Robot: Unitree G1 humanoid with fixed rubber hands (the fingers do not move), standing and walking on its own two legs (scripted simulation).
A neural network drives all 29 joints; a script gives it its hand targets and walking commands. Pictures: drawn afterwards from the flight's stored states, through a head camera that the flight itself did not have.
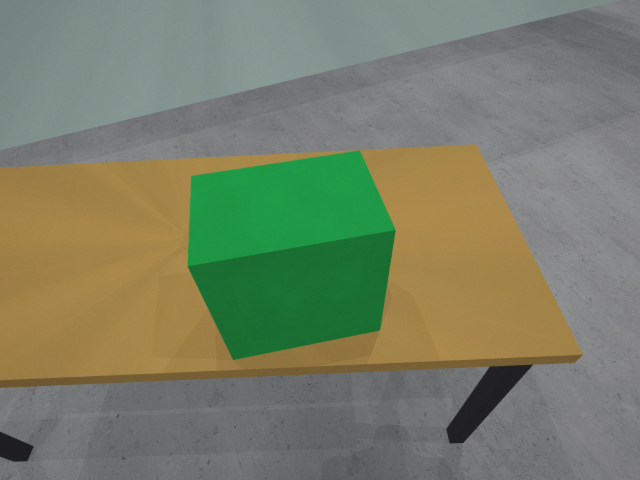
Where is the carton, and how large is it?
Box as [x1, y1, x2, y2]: [188, 150, 395, 359]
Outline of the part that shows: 359,150 191,176 188,267 233,359 379,330 395,229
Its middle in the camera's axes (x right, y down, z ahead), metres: -0.04 +0.03 +0.61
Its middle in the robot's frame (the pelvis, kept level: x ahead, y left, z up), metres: +0.44 +0.08 +0.00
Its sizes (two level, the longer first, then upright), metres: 0.252 0.170 0.253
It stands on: a table, 0.65 m high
